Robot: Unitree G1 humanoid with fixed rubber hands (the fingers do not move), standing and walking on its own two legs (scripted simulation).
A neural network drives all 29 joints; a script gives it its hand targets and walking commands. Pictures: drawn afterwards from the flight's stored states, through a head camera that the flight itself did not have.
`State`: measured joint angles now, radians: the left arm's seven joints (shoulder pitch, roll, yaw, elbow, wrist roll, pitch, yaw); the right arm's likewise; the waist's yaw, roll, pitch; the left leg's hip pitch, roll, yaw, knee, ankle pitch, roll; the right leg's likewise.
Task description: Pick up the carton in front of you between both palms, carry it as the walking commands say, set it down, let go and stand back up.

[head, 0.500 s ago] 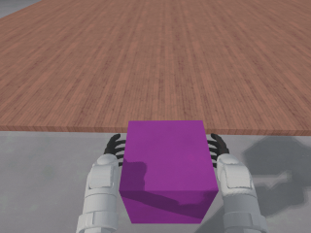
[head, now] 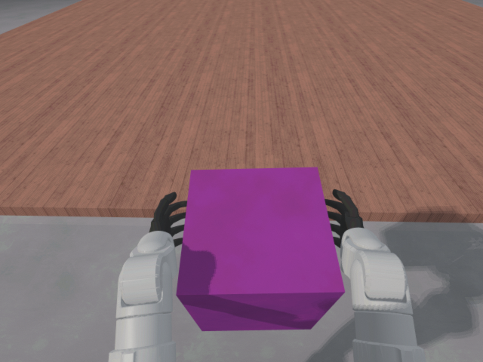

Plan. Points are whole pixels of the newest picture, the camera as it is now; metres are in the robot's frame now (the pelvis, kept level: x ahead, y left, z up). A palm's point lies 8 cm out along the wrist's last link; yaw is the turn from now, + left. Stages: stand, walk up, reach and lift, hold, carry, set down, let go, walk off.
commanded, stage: carry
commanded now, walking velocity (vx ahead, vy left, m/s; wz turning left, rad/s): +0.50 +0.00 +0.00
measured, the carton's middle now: (255, 255) +0.30 +0.01 +0.03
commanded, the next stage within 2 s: none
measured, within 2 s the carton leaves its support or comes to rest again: neither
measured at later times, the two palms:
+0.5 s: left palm (188, 157) +0.49 +0.15 +0.10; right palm (333, 163) +0.47 -0.15 +0.11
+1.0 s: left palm (211, 70) +0.83 +0.13 +0.16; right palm (316, 70) +0.85 -0.18 +0.15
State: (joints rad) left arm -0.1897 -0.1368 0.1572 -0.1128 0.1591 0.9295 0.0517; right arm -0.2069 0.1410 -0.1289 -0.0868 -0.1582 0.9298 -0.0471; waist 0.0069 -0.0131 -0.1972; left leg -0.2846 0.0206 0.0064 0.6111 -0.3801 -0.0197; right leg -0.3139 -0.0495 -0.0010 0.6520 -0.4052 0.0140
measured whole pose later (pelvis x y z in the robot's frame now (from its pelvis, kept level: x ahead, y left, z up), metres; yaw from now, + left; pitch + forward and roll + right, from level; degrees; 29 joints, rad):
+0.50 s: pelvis +0.25 +0.01 +0.02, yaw -1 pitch +6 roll -2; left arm 0.08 -0.14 0.05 -0.52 0.01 1.12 0.17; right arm 0.10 0.14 -0.04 -0.54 0.01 1.14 -0.18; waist -0.06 0.03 -0.16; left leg -0.03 0.02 0.17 0.28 -0.34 0.03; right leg -0.61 -0.07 -0.13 0.82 -0.24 0.00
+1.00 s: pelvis +0.56 -0.04 +0.02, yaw +2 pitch +4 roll +1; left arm -0.26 -0.12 0.15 -0.38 -0.02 1.15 0.20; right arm -0.25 0.12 -0.16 -0.40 0.00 1.16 -0.24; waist 0.03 0.00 -0.11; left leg -0.66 0.11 0.09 0.78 -0.09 0.02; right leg -0.12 0.00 -0.22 0.30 -0.25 -0.08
